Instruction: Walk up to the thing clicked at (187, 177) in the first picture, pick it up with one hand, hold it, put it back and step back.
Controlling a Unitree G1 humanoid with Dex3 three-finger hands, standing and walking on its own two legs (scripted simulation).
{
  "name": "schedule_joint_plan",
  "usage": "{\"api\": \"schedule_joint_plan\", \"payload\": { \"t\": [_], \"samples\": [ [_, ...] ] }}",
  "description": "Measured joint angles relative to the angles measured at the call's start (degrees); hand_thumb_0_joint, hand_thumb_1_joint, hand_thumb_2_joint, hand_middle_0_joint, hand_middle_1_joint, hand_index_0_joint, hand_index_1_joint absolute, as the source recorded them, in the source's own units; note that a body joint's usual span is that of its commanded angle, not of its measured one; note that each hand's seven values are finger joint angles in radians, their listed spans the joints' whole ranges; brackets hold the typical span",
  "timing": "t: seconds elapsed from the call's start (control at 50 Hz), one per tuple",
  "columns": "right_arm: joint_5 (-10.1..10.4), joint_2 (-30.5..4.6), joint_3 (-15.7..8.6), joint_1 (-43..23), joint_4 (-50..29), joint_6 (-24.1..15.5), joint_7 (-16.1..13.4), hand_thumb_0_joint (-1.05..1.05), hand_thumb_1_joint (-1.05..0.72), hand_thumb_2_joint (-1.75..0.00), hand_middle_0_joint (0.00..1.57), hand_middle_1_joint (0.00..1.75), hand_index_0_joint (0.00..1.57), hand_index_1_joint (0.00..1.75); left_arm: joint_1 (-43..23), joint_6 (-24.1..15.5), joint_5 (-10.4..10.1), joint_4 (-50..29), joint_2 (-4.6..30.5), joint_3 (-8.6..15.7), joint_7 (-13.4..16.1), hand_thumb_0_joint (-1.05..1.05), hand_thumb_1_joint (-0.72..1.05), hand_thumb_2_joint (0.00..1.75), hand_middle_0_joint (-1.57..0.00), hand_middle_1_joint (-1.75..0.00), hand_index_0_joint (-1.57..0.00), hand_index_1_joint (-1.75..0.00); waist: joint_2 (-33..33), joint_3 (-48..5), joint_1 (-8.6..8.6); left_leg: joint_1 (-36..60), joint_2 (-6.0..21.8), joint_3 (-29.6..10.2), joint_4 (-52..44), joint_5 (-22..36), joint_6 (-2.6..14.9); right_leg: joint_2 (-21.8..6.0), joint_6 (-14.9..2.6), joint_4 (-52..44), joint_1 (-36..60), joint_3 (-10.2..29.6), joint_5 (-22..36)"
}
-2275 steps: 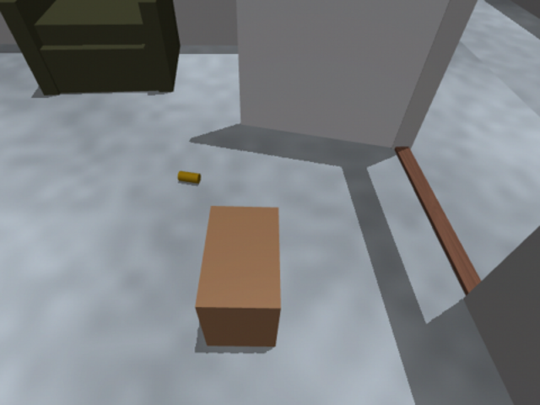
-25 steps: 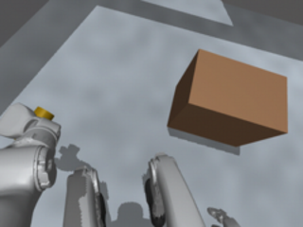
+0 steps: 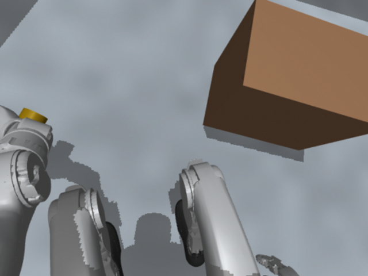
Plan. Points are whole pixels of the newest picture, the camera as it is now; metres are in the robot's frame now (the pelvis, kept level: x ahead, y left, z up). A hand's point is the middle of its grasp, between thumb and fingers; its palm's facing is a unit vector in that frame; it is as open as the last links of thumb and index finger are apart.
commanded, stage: crouch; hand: left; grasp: from above
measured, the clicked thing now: (23, 134) +0.46 +0.25 -0.18
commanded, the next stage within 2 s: lower in 0.42 s
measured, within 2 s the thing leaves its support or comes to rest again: neither
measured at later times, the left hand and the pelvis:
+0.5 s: hand (28, 139) +0.46 +0.26 -0.21, palm faces -0.16 -0.41 -0.90, open 7.9 cm; pelvis -0.01 +0.00 -0.05, yaw -2 degrees
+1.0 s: hand (41, 141) +0.46 +0.25 -0.26, palm faces -0.20 -0.40 -0.89, open 7.9 cm; pelvis -0.01 +0.00 -0.07, yaw -4 degrees
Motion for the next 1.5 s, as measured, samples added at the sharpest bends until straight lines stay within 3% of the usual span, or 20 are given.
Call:
{"api": "schedule_joint_plan", "payload": {
  "t": [0.16, 0.38, 0.5, 0.66, 1.0, 1.5],
  "samples": [
    [-0.3, -1.0, 0.0, 0.8, 0.1, -0.4, 1.4, 0.01, -0.90, -0.89, 0.20, 0.29, 0.19, 0.30, -1.7, -1.4, 1.3, 2.0, 2.1, 1.1, -0.6, 0.02, 0.20, 0.30, -0.89, -0.37, -0.95, -0.37, 0.5, 2.5, -0.21, -3.1, 0.0, -0.3, 4.0, 0.1, -0.06, 0.2, -0.02, 3.9, -3.3, 0.0, 0.4],
    [-1.9, -1.3, 2.2, 1.0, 0.7, -0.8, 2.4, 0.01, -0.91, -0.89, 0.20, 0.29, 0.19, 0.30, -3.3, -3.3, 2.3, 6.1, 6.0, 3.5, -0.1, 0.03, 0.22, 0.24, -0.92, -0.33, -0.98, -0.32, 0.2, 5.8, -1.16, -5.5, 0.0, -1.6, 7.8, 0.5, -0.21, 0.4, -0.07, 7.0, -5.4, -0.9, 1.2],
    [-3.0, -1.5, 2.7, 0.5, 1.5, -1.3, 3.2, 0.01, -0.91, -0.89, 0.20, 0.29, 0.19, 0.30, -4.4, -3.6, 2.9, 7.4, 7.9, 3.9, 1.0, 0.03, 0.23, 0.21, -0.93, -0.30, -1.00, -0.29, -0.4, 7.3, -2.04, -6.5, -0.4, -2.5, 9.5, 0.7, -0.12, 0.3, 0.10, 8.1, -5.8, -1.6, 1.5],
    [-3.9, -1.8, 3.6, 0.2, 2.1, -1.8, 4.6, 0.00, -0.91, -0.89, 0.20, 0.29, 0.19, 0.30, -4.7, -3.9, 3.2, 8.5, 9.4, 2.5, 1.6, 0.03, 0.24, 0.19, -0.94, -0.27, -1.00, -0.26, -0.9, 8.4, -3.19, -7.1, -0.6, -3.3, 11.1, 0.4, 0.02, 0.2, 0.36, 9.0, -5.6, -2.2, 1.2],
    [-5.6, -3.3, 7.3, -0.5, 0.8, -3.2, 7.9, 0.00, -0.92, -0.89, 0.20, 0.29, 0.19, 0.30, -5.2, -6.2, 3.4, 10.3, 12.7, 3.5, 3.7, 0.03, 0.25, 0.19, -0.94, -0.27, -1.00, -0.27, -2.7, 13.4, -5.23, -8.4, -0.9, -5.3, 13.5, 0.4, -0.01, 0.3, 0.58, 9.9, -5.9, -3.9, 1.7],
    [-5.9, -5.3, 12.2, -1.4, -4.0, -4.6, 12.4, 0.00, -0.92, -0.90, 0.20, 0.29, 0.19, 0.30, -5.9, -8.4, 0.3, 11.9, 18.3, 3.7, 7.5, 0.02, 0.26, 0.20, -0.92, -0.27, -0.97, -0.28, -6.1, 17.9, -7.80, -7.9, -0.9, -8.1, 15.4, -1.0, -0.39, 0.8, 0.64, 10.0, -4.5, -6.2, 1.1]
  ]
}}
